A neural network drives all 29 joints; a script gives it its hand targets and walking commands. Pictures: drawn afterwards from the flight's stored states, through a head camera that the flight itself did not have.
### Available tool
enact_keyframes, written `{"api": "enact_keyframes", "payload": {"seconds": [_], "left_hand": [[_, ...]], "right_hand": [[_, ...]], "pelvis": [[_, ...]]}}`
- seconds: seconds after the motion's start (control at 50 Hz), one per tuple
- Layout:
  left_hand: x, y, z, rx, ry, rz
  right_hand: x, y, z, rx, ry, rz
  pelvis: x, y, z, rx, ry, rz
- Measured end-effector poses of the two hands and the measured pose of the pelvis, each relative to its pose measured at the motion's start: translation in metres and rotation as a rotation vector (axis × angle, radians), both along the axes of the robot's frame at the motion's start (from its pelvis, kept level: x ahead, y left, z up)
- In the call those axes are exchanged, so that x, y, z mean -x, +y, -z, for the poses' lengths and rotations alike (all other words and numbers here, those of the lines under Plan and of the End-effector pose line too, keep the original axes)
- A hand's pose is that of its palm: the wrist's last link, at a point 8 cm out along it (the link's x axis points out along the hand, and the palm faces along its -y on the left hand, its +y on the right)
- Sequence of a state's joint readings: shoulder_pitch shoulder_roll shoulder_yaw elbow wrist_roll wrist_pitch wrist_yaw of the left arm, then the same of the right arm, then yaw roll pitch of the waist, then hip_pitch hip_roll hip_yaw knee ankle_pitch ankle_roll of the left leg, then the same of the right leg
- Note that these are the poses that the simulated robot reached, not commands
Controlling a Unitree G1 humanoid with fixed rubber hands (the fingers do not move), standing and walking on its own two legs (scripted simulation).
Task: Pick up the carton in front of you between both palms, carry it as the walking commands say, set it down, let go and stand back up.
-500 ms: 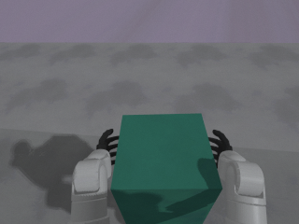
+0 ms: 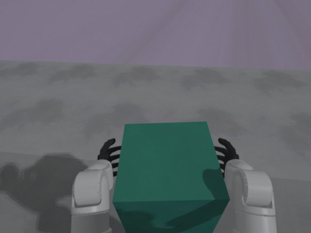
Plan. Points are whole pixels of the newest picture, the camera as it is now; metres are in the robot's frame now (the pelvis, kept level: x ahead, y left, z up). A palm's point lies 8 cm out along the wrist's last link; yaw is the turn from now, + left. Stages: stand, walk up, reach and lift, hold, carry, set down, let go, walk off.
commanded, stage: carry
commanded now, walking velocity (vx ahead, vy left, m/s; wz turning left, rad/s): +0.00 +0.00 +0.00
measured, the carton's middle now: (167, 183) +0.26 +0.00 +0.02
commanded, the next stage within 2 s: hold in 1.46 s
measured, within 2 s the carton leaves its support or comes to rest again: neither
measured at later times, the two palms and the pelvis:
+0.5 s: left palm (100, 181) +0.23 +0.16 +0.08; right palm (229, 182) +0.23 -0.14 +0.08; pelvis -0.03 +0.01 +0.00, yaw +0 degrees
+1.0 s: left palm (103, 182) +0.25 +0.16 +0.04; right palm (222, 183) +0.25 -0.14 +0.04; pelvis -0.05 +0.01 +0.00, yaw +0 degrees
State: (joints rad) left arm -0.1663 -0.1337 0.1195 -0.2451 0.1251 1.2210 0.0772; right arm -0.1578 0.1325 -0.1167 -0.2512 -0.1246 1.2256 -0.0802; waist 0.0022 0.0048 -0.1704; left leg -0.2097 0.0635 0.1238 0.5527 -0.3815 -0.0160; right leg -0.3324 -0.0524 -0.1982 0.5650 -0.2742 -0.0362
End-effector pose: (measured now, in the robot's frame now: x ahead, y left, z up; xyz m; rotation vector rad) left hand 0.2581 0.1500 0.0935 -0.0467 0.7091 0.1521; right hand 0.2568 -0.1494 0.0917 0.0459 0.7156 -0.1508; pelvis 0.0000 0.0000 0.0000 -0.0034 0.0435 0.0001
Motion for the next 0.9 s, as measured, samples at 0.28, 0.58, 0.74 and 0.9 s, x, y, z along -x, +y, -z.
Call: {"api": "enact_keyframes", "payload": {"seconds": [0.28,0.58,0.74,0.9], "left_hand": [[0.015,0.005,-0.003,-0.002,-0.005,0.003],[0.028,0.009,0.022,-0.027,0.011,0.022],[0.026,0.011,0.036,-0.053,-0.002,0.04],[0.016,0.012,0.05,-0.069,-0.019,0.051]], "right_hand": [[0.016,0.005,-0.003,0.0,-0.005,0.003],[0.03,0.008,0.022,0.029,0.011,-0.018],[0.028,0.01,0.037,0.053,-0.002,-0.039],[0.017,0.011,0.052,0.066,-0.019,-0.051]], "pelvis": [[0.016,0.006,-0.003,-0.002,-0.008,0.001],[0.035,0.01,-0.004,-0.005,-0.015,0.003],[0.041,0.011,-0.003,-0.006,-0.013,0.003],[0.047,0.012,-0.003,-0.007,-0.013,0.003]]}}
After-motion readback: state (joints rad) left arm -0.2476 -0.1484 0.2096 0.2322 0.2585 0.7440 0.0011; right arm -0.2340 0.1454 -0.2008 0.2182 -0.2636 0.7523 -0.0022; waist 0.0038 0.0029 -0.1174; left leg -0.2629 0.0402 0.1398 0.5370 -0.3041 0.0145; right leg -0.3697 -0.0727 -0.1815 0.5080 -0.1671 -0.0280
